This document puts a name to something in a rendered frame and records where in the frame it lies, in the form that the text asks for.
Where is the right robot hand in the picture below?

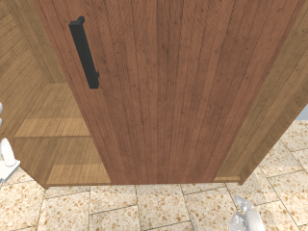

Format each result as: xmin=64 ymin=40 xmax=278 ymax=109
xmin=228 ymin=194 xmax=266 ymax=231

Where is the left robot hand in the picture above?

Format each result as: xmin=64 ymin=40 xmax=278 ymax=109
xmin=0 ymin=102 xmax=20 ymax=184

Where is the handle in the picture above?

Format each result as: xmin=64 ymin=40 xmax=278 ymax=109
xmin=68 ymin=15 xmax=100 ymax=90

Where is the wardrobe door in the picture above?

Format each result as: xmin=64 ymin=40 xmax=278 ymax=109
xmin=216 ymin=0 xmax=308 ymax=177
xmin=32 ymin=0 xmax=306 ymax=186

